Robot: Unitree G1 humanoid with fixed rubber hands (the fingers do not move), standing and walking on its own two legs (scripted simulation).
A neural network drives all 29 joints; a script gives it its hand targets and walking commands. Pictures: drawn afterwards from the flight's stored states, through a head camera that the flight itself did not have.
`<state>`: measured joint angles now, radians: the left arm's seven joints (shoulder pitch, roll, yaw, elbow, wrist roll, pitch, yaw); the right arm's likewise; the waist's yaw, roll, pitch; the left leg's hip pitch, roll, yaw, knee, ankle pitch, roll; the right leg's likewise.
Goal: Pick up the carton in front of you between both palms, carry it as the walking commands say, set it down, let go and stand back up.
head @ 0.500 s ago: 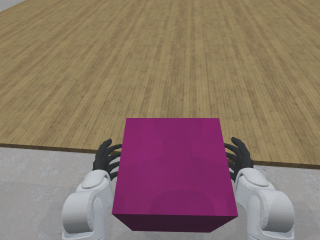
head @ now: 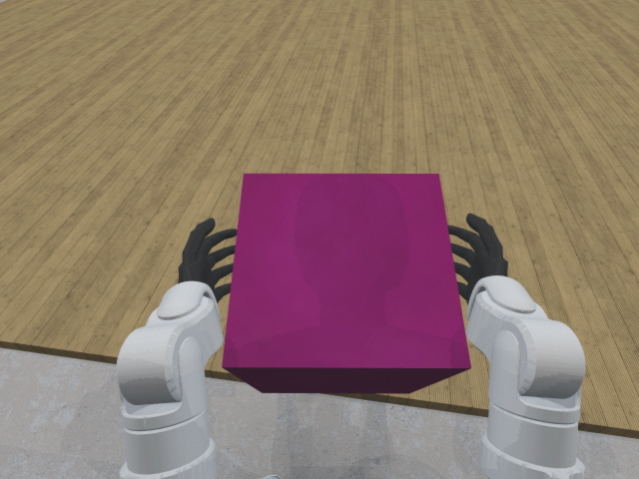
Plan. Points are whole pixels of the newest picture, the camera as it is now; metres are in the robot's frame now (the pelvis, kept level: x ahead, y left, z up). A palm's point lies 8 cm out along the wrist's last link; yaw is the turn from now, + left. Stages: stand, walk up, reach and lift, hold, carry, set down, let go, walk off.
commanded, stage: carry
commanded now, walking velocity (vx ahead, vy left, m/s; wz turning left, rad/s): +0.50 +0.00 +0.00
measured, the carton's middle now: (338, 298) +0.31 +0.01 +0.08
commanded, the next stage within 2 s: none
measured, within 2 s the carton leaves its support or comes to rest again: neither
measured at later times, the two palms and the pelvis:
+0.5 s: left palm (244, 106) +0.67 +0.17 +0.15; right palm (413, 108) +0.69 -0.14 +0.14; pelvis +0.32 +0.00 +0.01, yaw +2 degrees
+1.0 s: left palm (264, 24) +1.04 +0.17 +0.18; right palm (392, 32) +1.00 -0.13 +0.17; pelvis +0.68 +0.06 +0.07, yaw -2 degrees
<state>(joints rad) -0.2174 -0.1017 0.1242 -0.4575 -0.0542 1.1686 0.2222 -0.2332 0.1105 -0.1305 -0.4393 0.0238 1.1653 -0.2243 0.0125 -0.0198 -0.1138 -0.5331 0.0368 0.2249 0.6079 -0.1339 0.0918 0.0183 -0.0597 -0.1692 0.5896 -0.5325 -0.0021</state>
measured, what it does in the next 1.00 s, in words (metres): climbs: right foot, then left foot 0.06 m higher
